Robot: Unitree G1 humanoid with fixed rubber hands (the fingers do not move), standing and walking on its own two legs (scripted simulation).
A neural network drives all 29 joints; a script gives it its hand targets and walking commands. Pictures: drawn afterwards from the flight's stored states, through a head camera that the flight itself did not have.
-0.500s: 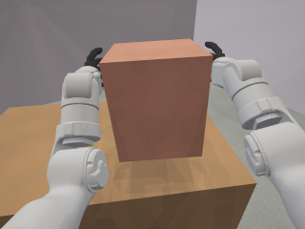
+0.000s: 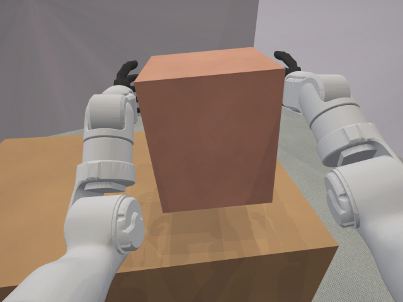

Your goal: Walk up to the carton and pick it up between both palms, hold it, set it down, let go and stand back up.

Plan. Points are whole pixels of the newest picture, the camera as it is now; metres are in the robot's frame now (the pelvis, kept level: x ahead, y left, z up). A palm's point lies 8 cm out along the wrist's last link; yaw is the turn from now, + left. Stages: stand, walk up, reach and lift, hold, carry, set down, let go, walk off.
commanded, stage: hold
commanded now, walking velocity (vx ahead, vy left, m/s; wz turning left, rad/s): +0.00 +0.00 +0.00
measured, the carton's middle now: (209, 126) +0.38 -0.01 +0.26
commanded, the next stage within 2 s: none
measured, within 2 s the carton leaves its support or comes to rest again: neither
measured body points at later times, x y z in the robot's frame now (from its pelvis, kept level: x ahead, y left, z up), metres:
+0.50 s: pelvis -0.01 +0.00 +0.00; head -0.11 +0.01 +0.44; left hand +0.38 +0.15 +0.33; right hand +0.37 -0.16 +0.34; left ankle +0.03 +0.13 -0.75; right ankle -0.02 -0.13 -0.75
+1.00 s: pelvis +0.00 +0.00 +0.00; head -0.10 +0.02 +0.44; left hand +0.39 +0.14 +0.31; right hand +0.38 -0.16 +0.33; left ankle +0.03 +0.13 -0.75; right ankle -0.02 -0.13 -0.75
